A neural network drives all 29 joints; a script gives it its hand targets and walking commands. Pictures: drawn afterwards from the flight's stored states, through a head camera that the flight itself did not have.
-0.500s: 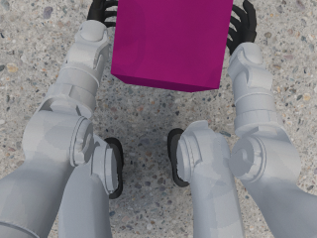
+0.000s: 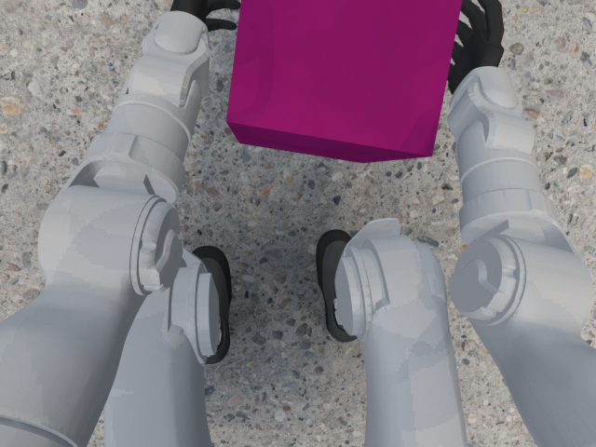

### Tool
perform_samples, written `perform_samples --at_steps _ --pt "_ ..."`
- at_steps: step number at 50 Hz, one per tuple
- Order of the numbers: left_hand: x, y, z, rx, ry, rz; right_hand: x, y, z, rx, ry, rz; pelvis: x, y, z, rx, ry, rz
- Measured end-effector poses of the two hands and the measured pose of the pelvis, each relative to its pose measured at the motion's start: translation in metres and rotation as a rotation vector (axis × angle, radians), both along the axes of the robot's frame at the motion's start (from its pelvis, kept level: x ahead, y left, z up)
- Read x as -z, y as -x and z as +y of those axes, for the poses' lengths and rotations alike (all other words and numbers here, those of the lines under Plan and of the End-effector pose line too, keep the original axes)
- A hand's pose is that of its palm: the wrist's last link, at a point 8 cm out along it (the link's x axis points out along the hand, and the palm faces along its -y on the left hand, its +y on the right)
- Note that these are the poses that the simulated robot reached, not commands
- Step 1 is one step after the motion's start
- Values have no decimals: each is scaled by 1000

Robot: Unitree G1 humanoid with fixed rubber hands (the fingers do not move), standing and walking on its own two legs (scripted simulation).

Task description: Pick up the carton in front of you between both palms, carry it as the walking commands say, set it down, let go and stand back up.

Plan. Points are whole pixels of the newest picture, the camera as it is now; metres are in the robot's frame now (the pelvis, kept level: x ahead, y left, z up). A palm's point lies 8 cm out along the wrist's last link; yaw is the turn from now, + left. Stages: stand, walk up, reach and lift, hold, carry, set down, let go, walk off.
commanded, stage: set down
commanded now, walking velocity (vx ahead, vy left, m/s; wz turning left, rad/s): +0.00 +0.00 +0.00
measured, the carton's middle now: (325, 70) +0.51 -0.08 -0.23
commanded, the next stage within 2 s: let go in 1.52 s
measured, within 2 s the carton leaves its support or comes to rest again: neither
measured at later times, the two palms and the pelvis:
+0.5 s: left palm (136, 23) +0.54 +0.14 -0.18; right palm (468, 96) +0.47 -0.24 -0.17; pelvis +0.00 -0.01 +0.00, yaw +0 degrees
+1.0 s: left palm out of the picture +0.56 +0.13 -0.01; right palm out of the picture +0.47 -0.25 +0.00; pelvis +0.02 -0.01 +0.11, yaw +1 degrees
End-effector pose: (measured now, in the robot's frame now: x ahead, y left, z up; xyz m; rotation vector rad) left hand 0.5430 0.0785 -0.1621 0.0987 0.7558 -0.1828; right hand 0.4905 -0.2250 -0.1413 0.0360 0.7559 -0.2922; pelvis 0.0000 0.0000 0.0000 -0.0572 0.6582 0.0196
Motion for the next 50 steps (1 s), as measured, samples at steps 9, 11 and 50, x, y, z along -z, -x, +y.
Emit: perform_samples --at_steps 9,11,50 --pt "3 -2 -3 23 15 -15 7 1 -5 13 -1 7 2 -1 -2 6 -2 -15" --pt "5 -3 -2 18 9 -20 8 3 -4 12 -4 2 2 -2 -2 7 -2 -18" --pt "-152 -16 54 -84 -78 -123 -137 20 -22 48 38 -109 -106 -17 -10 12 -24 138"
